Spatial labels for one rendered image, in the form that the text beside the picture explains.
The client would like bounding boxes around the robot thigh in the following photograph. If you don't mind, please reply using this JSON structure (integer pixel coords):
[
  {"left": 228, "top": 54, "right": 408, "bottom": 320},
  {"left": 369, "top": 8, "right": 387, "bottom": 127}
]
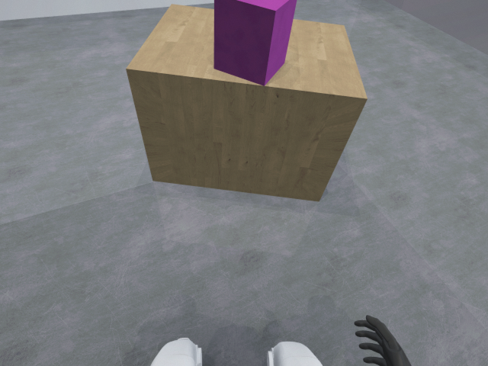
[
  {"left": 267, "top": 342, "right": 323, "bottom": 366},
  {"left": 151, "top": 339, "right": 202, "bottom": 366}
]

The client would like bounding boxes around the robot left thigh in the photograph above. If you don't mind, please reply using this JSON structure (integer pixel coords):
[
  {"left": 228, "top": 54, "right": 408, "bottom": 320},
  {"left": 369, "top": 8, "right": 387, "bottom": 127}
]
[{"left": 151, "top": 339, "right": 202, "bottom": 366}]

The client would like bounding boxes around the carton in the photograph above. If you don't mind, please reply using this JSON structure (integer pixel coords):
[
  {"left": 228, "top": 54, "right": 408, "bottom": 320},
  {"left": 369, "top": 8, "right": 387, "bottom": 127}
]
[{"left": 214, "top": 0, "right": 297, "bottom": 86}]

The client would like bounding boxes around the robot right hand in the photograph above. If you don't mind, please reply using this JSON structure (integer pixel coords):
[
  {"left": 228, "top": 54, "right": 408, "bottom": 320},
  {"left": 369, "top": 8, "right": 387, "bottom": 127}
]
[{"left": 355, "top": 315, "right": 412, "bottom": 366}]

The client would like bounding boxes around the robot right thigh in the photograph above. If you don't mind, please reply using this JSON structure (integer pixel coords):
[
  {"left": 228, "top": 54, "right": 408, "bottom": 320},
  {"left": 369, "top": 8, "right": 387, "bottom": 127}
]
[{"left": 267, "top": 342, "right": 323, "bottom": 366}]

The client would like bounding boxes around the pedestal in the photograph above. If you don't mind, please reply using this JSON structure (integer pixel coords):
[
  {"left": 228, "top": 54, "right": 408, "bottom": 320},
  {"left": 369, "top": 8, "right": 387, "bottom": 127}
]
[{"left": 126, "top": 4, "right": 368, "bottom": 201}]

